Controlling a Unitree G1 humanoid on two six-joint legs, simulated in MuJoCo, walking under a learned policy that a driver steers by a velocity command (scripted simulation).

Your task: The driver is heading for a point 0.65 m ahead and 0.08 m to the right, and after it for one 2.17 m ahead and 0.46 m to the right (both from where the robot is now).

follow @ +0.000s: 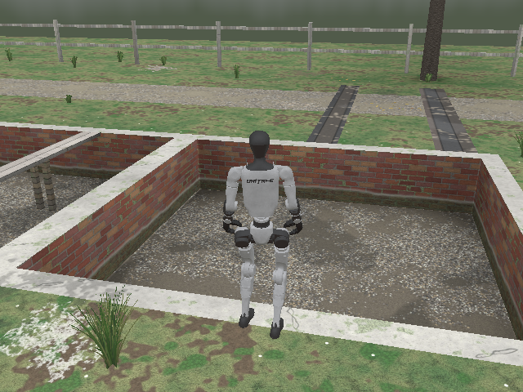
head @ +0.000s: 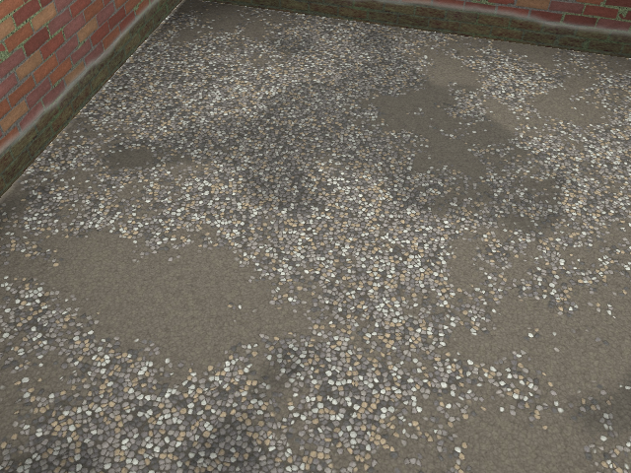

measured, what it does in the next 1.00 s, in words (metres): stands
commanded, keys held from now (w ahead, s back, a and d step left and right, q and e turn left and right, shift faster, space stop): w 1.00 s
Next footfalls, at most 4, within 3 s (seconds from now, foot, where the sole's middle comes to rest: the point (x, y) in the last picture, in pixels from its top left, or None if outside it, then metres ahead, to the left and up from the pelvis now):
none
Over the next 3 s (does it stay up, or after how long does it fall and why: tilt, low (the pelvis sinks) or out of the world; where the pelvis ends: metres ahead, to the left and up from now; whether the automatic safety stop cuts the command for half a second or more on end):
stays up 0.00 -0.01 0.00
